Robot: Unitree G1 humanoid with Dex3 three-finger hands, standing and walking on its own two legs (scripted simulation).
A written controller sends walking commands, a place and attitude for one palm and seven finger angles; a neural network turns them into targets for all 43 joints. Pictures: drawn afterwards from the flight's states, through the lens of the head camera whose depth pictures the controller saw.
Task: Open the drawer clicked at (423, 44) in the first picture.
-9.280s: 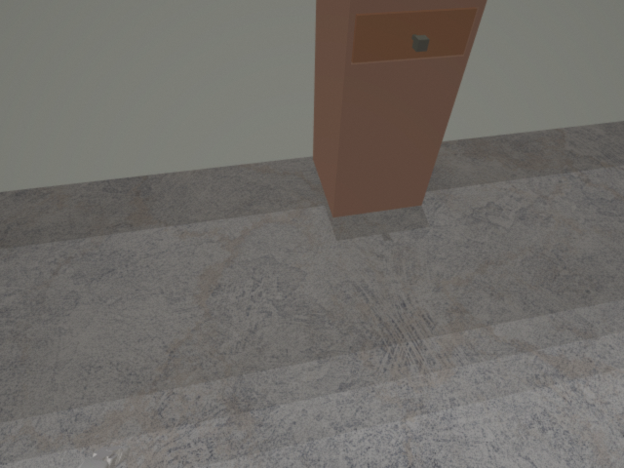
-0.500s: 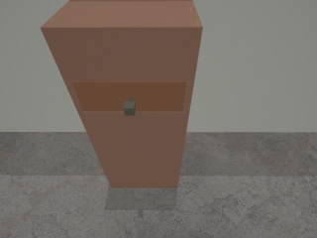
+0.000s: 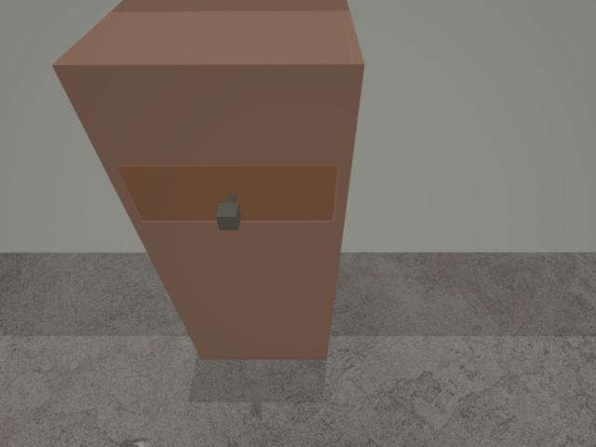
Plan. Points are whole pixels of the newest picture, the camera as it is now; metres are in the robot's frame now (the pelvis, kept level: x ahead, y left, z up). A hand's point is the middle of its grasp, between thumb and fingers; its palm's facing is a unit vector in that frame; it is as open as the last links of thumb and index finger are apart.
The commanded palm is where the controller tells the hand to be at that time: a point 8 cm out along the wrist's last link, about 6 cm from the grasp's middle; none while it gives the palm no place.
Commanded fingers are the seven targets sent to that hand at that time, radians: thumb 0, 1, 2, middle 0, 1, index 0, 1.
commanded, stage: look again from close up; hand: left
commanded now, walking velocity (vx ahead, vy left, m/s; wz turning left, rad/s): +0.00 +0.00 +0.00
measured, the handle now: (230, 209) +0.51 +0.15 +0.01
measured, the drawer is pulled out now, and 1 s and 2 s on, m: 0.00 0.00 0.00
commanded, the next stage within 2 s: raise the hand with hooked fingers in 0.06 s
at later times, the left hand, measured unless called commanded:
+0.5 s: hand (124, 445) +0.14 +0.24 -0.06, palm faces -0.20 -0.14 -0.97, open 8.2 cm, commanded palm +0.13 +0.26 -0.01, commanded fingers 0.00 0.48 0.72 -0.23 -0.57 -0.23 -0.57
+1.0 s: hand (120, 365) +0.22 +0.25 +0.01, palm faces -0.04 -0.10 -0.99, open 11.0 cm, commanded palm +0.20 +0.25 +0.07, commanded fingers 0.00 -0.10 0.47 -0.27 -0.94 -0.27 -0.94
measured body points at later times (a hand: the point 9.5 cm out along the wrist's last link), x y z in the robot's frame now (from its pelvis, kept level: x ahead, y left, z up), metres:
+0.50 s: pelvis -0.02 -0.02 -0.02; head +0.03 -0.05 +0.42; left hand +0.15 +0.24 +0.00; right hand +0.20 -0.25 -0.12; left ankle -0.06 +0.11 -0.74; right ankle +0.06 -0.13 -0.74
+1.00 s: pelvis +0.01 -0.01 -0.02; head +0.04 -0.04 +0.43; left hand +0.22 +0.25 +0.06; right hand +0.19 -0.24 -0.13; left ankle -0.06 +0.11 -0.74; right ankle +0.06 -0.13 -0.74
